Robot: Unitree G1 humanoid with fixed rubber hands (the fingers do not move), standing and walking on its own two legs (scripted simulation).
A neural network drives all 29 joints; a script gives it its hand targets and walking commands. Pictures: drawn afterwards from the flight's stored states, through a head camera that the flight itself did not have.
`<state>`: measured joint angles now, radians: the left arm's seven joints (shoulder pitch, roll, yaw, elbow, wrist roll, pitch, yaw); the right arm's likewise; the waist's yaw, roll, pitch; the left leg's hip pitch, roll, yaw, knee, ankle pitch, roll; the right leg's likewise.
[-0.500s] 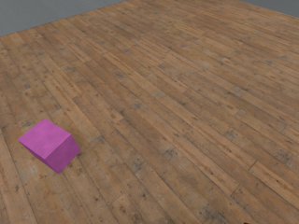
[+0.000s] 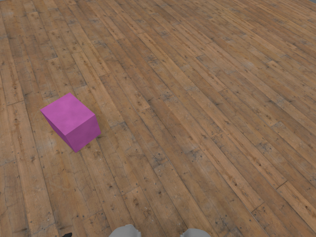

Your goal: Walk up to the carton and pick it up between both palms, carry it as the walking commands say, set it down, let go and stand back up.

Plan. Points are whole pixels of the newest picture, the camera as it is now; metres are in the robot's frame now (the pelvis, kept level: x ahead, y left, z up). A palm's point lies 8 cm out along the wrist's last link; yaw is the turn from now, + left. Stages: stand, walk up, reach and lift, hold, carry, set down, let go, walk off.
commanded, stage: walk up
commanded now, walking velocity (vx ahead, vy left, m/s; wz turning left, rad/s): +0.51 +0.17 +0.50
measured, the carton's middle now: (72, 122) +0.85 +0.54 -0.64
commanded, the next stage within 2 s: none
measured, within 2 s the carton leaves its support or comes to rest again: neither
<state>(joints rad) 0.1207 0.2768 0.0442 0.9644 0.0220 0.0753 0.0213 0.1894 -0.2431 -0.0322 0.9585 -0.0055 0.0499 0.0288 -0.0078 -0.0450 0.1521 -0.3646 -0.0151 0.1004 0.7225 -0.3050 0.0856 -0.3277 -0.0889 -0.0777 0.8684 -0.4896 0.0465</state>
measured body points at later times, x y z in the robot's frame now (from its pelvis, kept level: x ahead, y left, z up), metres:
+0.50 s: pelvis +0.11 +0.06 +0.01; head +0.11 +0.06 +0.46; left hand +0.02 +0.32 -0.13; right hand +0.28 -0.16 -0.12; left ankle +0.15 +0.21 -0.67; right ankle +0.00 -0.09 -0.71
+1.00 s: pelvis +0.30 +0.20 +0.00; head +0.32 +0.18 +0.45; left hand +0.30 +0.45 -0.12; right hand +0.43 -0.01 -0.16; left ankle +0.26 +0.29 -0.70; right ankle +0.39 +0.10 -0.71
